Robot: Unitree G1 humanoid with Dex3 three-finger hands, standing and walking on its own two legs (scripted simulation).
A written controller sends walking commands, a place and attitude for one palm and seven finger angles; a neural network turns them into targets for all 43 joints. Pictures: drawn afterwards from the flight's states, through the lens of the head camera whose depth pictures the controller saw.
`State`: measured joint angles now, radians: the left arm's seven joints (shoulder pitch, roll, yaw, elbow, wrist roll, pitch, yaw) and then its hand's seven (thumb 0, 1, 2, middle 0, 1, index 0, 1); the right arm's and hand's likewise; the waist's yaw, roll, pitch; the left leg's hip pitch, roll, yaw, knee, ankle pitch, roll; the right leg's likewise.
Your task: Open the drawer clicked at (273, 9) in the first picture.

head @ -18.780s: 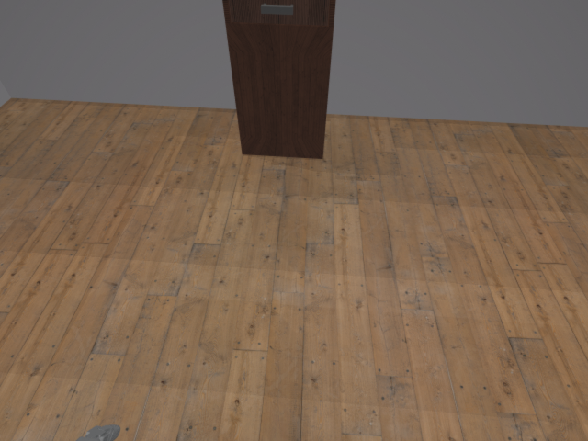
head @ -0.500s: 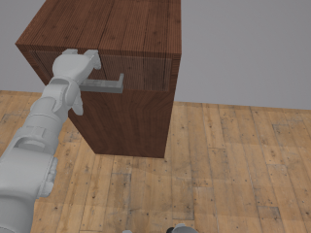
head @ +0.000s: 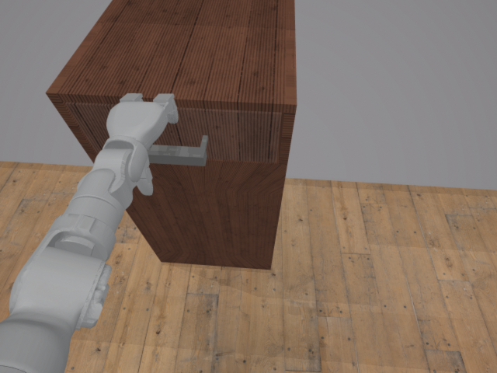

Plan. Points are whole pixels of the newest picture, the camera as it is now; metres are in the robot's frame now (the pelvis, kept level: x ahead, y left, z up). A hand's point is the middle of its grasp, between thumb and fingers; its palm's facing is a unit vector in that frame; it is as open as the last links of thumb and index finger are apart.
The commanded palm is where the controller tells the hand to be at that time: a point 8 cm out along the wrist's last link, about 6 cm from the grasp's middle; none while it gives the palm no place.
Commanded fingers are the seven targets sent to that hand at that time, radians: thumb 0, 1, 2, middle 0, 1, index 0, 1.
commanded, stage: re-aim the fingers above the handle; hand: left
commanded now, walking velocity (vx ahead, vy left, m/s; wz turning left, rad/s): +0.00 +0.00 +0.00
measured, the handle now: (175, 146) +0.53 +0.13 +0.02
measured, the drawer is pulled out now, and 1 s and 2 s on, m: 0.00 0.00 0.00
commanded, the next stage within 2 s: lower the fingers behind the handle in 0.36 s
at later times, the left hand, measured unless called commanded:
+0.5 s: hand (154, 145) +0.48 +0.15 +0.08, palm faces -0.04 -0.02 -1.00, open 13.8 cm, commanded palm +0.46 +0.16 +0.13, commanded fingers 0.00 -0.50 0.30 -0.30 -1.20 -0.30 -1.20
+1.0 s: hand (158, 155) +0.49 +0.15 +0.04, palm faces -0.05 -0.01 -1.00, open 13.7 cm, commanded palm +0.47 +0.16 +0.10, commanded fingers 0.00 -0.50 0.30 -0.30 -1.20 -0.30 -1.20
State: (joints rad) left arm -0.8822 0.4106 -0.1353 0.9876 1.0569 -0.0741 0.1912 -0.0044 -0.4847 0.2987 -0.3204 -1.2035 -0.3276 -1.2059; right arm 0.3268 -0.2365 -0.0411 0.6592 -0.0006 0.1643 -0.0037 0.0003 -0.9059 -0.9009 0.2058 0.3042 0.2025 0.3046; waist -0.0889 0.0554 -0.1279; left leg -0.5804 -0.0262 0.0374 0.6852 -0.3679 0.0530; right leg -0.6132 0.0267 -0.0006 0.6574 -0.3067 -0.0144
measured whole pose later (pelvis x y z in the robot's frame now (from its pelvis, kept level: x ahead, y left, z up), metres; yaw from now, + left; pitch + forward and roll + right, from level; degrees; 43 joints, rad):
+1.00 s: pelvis +0.00 -0.02 -0.01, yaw +0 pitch +18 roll +0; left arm -0.88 0.45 -0.10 1.05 1.09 -0.10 0.26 0.00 -0.48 0.30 -0.32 -1.20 -0.33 -1.22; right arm 0.33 -0.26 -0.06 0.68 -0.01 0.13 -0.03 0.00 -0.91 -0.90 0.20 0.30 0.20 0.30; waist -0.12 0.05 -0.12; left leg -0.66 -0.01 0.02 0.72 -0.37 0.02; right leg -0.69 0.05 -0.02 0.70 -0.31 -0.05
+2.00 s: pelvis -0.03 -0.01 -0.02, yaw +0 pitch +20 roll -1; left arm -0.94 0.44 -0.12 1.11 1.10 -0.05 0.31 0.00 -0.48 0.30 -0.24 -1.28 -0.32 -1.20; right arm 0.37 -0.26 -0.04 0.67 0.00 0.13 -0.03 0.00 -0.91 -0.90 0.21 0.30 0.20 0.30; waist -0.14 0.04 -0.15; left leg -0.81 -0.01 0.04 0.86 -0.40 0.05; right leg -0.84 0.04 -0.01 0.82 -0.33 -0.02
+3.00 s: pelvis +0.01 -0.01 +0.00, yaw +0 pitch +14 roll +0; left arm -0.79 0.43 -0.13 0.89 1.03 -0.09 0.15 0.00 -0.48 0.30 -0.32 -1.20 -0.31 -1.20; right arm 0.28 -0.25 -0.05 0.65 0.01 0.17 -0.02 0.00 -0.91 -0.90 0.20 0.30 0.20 0.30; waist -0.06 0.05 -0.12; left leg -0.52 -0.02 0.02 0.64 -0.36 0.03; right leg -0.56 0.04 -0.01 0.63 -0.31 -0.03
